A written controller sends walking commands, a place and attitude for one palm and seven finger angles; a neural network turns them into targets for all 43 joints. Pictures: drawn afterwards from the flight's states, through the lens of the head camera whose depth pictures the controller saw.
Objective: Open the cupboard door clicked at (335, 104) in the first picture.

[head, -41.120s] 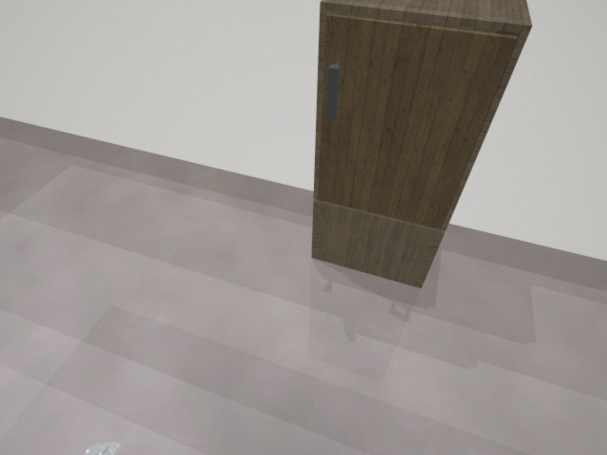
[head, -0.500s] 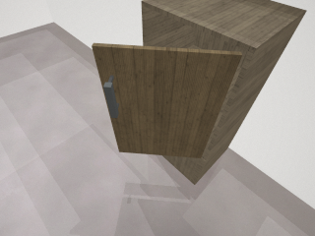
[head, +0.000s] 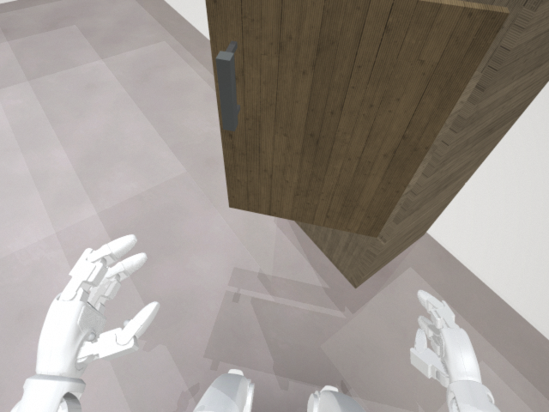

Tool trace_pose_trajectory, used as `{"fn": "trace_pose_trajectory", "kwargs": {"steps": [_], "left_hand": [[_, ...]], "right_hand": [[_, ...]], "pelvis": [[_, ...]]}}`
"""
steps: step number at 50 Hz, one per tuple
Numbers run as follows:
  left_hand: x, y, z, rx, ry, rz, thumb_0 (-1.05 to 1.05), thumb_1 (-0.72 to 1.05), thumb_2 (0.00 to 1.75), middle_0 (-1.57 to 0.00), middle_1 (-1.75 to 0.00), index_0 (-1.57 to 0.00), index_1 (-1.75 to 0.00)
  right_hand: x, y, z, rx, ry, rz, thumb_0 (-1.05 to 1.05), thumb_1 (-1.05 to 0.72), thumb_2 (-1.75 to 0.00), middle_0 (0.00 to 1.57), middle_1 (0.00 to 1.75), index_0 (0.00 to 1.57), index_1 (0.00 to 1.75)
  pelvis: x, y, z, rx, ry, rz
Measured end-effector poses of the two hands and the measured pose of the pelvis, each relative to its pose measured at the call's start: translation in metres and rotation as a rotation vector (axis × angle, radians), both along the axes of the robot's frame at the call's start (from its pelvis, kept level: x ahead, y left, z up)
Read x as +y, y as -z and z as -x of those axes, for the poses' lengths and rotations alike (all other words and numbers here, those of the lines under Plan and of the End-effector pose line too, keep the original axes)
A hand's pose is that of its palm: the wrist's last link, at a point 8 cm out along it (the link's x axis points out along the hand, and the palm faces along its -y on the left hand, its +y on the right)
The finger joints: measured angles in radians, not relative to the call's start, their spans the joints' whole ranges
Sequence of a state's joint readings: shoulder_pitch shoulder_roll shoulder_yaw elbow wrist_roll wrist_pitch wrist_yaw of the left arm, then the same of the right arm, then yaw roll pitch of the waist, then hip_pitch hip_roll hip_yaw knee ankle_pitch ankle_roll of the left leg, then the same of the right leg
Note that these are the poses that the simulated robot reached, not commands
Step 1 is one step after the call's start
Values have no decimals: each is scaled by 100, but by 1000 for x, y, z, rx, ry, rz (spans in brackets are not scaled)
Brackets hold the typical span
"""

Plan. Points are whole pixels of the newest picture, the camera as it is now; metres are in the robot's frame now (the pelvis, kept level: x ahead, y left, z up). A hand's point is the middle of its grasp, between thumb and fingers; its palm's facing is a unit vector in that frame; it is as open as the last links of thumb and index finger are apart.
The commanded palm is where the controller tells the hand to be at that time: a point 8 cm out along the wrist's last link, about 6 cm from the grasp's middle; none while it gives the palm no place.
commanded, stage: raise the hand with hooked fingers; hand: left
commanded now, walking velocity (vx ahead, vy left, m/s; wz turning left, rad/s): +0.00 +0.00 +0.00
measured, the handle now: (231, 87) +0.61 +0.16 +0.10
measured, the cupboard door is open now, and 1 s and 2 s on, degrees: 41 41 41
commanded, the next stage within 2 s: move the hooked fingers beside the handle in 1.52 s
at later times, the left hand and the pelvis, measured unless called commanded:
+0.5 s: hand (123, 267) +0.27 +0.23 +0.07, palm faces -0.12 -0.99 -0.04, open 12.5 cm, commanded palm +0.25 +0.30 +0.09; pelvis +0.01 +0.02 +0.03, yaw -2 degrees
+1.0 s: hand (66, 206) +0.31 +0.30 +0.12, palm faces -0.04 -1.00 -0.05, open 14.0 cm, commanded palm +0.29 +0.35 +0.12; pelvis +0.02 +0.04 +0.05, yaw -1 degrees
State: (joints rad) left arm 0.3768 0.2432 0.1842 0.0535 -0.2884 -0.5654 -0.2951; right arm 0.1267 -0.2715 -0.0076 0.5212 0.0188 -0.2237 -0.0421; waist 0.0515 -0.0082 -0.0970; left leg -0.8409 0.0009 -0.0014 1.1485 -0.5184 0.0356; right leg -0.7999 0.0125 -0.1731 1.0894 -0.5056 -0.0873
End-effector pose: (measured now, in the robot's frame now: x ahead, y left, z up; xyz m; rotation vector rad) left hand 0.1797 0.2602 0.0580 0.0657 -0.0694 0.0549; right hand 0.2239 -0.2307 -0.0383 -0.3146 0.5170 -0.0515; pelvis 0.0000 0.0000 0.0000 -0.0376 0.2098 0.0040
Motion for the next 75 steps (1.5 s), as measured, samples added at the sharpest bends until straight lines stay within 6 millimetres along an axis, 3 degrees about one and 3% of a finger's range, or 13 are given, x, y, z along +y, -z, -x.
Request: {"fn": "trace_pose_trajectory", "kwargs": {"steps": [3,8,12,16,20,25,33,38,45,54,64,75], "left_hand": [[-12,-14,-26,-38,142,-28,1,35,67,-24,-66,-24,-65],[-20,-2,-64,191,269,8,1,23,62,-25,-73,-25,-72],[0,-8,-68,231,141,60,1,14,58,-26,-79,-26,-78],[22,-26,-62,136,40,8,0,5,54,-27,-85,-26,-84],[30,-23,-63,121,79,-19,0,-4,50,-27,-91,-27,-90],[29,-15,-73,166,164,15,0,-16,45,-28,-99,-28,-98],[57,-48,-91,59,91,10,-1,-35,37,-30,-111,-29,-110],[70,-47,-96,129,102,13,-1,-43,33,-30,-116,-30,-115],[86,-56,-104,114,97,21,-1,-48,31,-30,-119,-30,-119],[104,-71,-122,107,113,17,-1,-50,30,-30,-120,-30,-120],[97,-65,-122,113,123,39,-1,-50,30,-30,-120,-30,-120],[92,-70,-114,98,105,14,-1,-50,30,-31,-120,-30,-120]], "right_hand": [[16,19,20,58,6,-58,1,-90,-90,20,30,20,30],[25,30,67,166,105,-137,2,-90,-90,21,30,20,30],[13,24,97,223,186,-124,2,-90,-90,21,30,20,30],[-4,20,110,261,205,-65,2,-90,-90,21,30,20,30],[-18,17,106,265,197,-5,2,-90,-90,21,30,20,30],[-21,3,86,197,202,30,2,-90,-90,21,30,20,30],[4,-19,49,90,136,-2,2,-90,-90,20,30,20,30],[22,-20,38,86,97,-33,1,-90,-90,21,30,20,30],[32,-16,44,133,89,-30,1,-90,-90,21,30,20,30],[22,-14,68,200,134,-6,2,-90,-90,21,30,20,30],[11,-19,83,210,156,10,2,-90,-90,21,30,20,30],[12,-17,77,191,141,-7,2,-90,-90,21,30,20,30]], "pelvis": [[1,0,5,-1,-5,10],[4,-12,5,-1,21,-6],[6,-23,-3,-5,44,-16],[10,-27,-9,-4,43,-15],[15,-25,-10,1,30,-7],[20,-28,-13,-6,32,-1],[26,-36,-20,-33,28,4],[31,-39,-22,-39,23,8],[36,-43,-22,-49,23,10],[39,-48,-21,-57,23,12],[39,-50,-19,-57,33,5],[32,-50,-17,-67,27,3]]}}
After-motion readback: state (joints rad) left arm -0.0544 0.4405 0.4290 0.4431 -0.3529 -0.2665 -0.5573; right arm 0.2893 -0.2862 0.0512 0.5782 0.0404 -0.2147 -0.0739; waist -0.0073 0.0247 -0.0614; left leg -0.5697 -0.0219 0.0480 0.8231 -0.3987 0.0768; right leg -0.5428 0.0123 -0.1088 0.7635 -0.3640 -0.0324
